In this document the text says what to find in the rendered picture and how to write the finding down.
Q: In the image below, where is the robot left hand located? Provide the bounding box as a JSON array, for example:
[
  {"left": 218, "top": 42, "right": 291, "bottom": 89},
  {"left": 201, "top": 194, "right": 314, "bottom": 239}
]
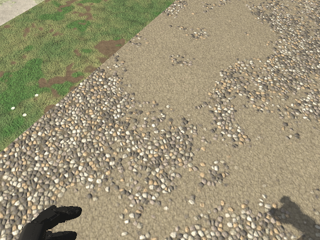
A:
[{"left": 18, "top": 205, "right": 82, "bottom": 240}]

